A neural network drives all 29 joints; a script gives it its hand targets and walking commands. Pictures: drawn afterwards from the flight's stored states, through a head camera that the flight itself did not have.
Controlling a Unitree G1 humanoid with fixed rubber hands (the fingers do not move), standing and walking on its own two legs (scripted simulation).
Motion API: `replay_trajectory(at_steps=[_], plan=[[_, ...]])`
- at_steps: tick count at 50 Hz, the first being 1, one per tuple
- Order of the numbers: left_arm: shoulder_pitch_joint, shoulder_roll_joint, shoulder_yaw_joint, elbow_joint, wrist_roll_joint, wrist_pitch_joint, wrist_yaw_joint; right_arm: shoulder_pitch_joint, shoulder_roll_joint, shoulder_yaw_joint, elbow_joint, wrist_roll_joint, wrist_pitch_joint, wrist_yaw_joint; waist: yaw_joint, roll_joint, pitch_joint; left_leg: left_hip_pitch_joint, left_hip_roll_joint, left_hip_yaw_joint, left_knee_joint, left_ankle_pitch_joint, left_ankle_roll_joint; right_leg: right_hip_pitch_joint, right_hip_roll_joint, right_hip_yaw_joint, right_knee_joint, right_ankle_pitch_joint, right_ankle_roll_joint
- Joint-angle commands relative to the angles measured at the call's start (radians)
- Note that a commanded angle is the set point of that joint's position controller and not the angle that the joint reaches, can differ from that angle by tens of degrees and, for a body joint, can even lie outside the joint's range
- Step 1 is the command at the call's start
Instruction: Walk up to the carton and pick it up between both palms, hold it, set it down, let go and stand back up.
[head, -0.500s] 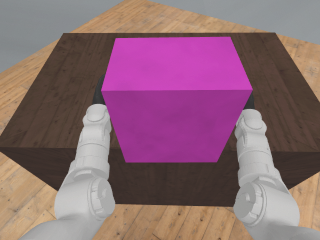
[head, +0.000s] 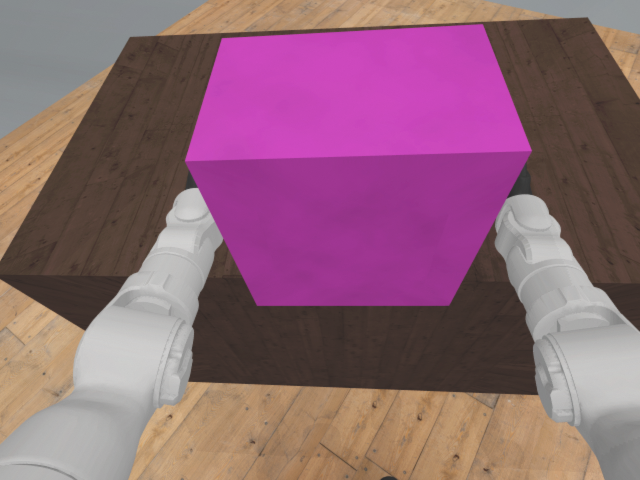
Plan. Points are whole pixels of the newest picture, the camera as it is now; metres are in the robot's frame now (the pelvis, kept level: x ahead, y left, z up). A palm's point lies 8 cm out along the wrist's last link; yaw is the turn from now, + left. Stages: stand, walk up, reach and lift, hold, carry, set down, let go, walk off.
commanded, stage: set down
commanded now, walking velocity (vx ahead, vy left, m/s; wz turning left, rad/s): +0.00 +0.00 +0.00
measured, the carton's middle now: (350, 189) +0.44 -0.01 +0.10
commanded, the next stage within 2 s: none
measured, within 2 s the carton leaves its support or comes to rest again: neither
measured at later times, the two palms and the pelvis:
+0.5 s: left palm (189, 148) +0.44 +0.17 +0.17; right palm (592, 133) +0.45 -0.26 +0.17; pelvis -0.04 -0.04 -0.01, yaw +2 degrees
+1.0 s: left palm (114, 85) +0.44 +0.22 +0.25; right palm (633, 65) +0.45 -0.25 +0.25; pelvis -0.01 -0.02 +0.02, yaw +2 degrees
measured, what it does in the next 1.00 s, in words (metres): stands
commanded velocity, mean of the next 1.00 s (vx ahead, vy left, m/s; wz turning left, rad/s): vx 0.00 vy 0.00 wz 0.00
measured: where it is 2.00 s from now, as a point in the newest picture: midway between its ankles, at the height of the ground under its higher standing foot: outside the picture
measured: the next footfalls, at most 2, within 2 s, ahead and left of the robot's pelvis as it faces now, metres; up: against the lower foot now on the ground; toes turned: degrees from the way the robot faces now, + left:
none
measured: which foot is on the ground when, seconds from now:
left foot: down 0.00-1.00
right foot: down 0.00-1.00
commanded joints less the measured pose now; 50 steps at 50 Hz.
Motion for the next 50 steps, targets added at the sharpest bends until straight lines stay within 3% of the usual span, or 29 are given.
replay_trajectory(at_steps=[1,5,11,15,17,22,23,28,31,32,34,37,41,44,50], plan=[[-0.550,0.252,0.016,-0.165,-0.027,-0.009,-0.040,-0.561,-0.303,0.020,-0.126,0.087,-0.032,0.006,-0.058,-0.157,-0.787,0.385,-0.034,-0.022,0.029,0.544,-0.082,0.476,0.035,-0.016,0.103,0.693,0.068],[-0.593,0.266,-0.050,-0.138,-0.091,0.019,-0.068,-0.588,-0.317,0.079,-0.059,0.176,0.020,0.025,-0.064,-0.139,-0.646,0.351,-0.034,-0.019,-0.019,0.392,-0.054,0.412,0.025,-0.009,0.047,0.487,0.070],[-0.780,0.337,-0.163,-0.237,-0.205,0.019,-0.042,-0.736,-0.310,0.080,-0.229,0.199,0.085,0.050,-0.037,-0.096,-0.731,0.194,-0.046,-0.027,-0.043,0.132,0.007,0.318,-0.015,0.023,0.030,0.159,0.071],[-0.853,0.379,-0.177,-0.235,-0.212,0.081,-0.030,-0.778,-0.300,0.028,-0.249,0.189,0.160,0.050,-0.030,-0.060,-0.772,0.132,-0.054,-0.032,-0.054,0.052,0.027,0.346,-0.027,0.038,0.027,0.080,0.059],[-0.843,0.401,-0.169,-0.190,-0.212,0.120,-0.036,-0.789,-0.303,0.026,-0.224,0.182,0.189,0.047,-0.022,-0.083,-0.730,0.120,-0.058,-0.039,-0.047,0.040,0.031,0.375,-0.035,0.052,0.018,0.066,0.056],[-0.811,0.433,-0.119,-0.144,-0.174,0.186,-0.053,-0.796,-0.295,0.043,-0.143,0.175,0.238,0.029,-0.016,-0.168,-0.652,0.122,-0.066,-0.037,-0.063,0.058,0.046,0.453,-0.035,0.067,0.005,0.086,0.071],[-0.808,0.442,-0.110,-0.160,-0.162,0.188,-0.056,-0.790,-0.301,0.029,-0.157,0.161,0.237,0.021,-0.023,-0.153,-0.679,0.106,-0.071,-0.037,-0.071,0.064,0.047,0.488,-0.038,0.070,0.009,0.108,0.074],[-0.826,0.467,-0.037,-0.284,-0.134,0.245,-0.063,-0.831,-0.334,-0.049,-0.307,0.104,0.262,-0.025,-0.048,-0.156,-0.768,0.120,-0.079,-0.028,-0.097,0.164,0.038,0.641,-0.016,0.055,0.024,0.305,0.078],[-0.828,0.461,-0.033,-0.370,-0.138,0.320,-0.069,-0.840,-0.350,-0.086,-0.382,0.089,0.299,-0.047,-0.082,-0.108,-0.797,0.178,-0.082,-0.029,-0.100,0.232,0.017,0.707,-0.004,0.040,0.033,0.429,0.073],[-0.814,0.471,-0.014,-0.394,-0.132,0.343,-0.071,-0.840,-0.354,-0.092,-0.415,0.081,0.310,-0.052,-0.084,-0.117,-0.803,0.179,-0.083,-0.025,-0.103,0.254,0.018,0.743,-0.004,0.042,0.031,0.470,0.075],[-0.805,0.473,0.009,-0.441,-0.140,0.383,-0.077,-0.836,-0.357,-0.098,-0.461,0.085,0.338,-0.061,-0.092,-0.135,-0.811,0.176,-0.087,-0.025,-0.116,0.273,0.025,0.793,-0.001,0.045,0.029,0.526,0.078],[-0.782,0.509,0.055,-0.571,-0.119,0.452,-0.080,-0.808,-0.358,-0.091,-0.538,0.112,0.386,-0.072,-0.096,-0.107,-0.814,0.211,-0.089,-0.024,-0.133,0.356,0.011,0.882,0.004,0.048,0.033,0.670,0.083],[-0.739,0.532,0.107,-0.629,-0.087,0.566,-0.082,-0.767,-0.369,-0.069,-0.520,0.174,0.464,-0.070,-0.104,-0.084,-0.710,0.308,-0.080,-0.036,-0.159,0.410,0.001,0.884,0.012,0.034,0.001,0.702,0.079],[-0.704,0.517,0.126,-0.673,-0.059,0.630,-0.087,-0.726,-0.389,-0.054,-0.466,0.216,0.502,-0.053,-0.105,-0.042,-0.611,0.403,-0.073,-0.040,-0.163,0.426,-0.013,0.805,0.020,0.021,-0.047,0.608,0.064],[-0.591,0.467,0.115,-0.768,-0.033,0.699,-0.086,-0.610,-0.423,-0.023,-0.438,0.276,0.522,0.000,-0.109,0.017,-0.503,0.555,-0.052,-0.051,-0.153,0.513,-0.045,0.691,0.038,-0.005,-0.103,0.538,0.037]])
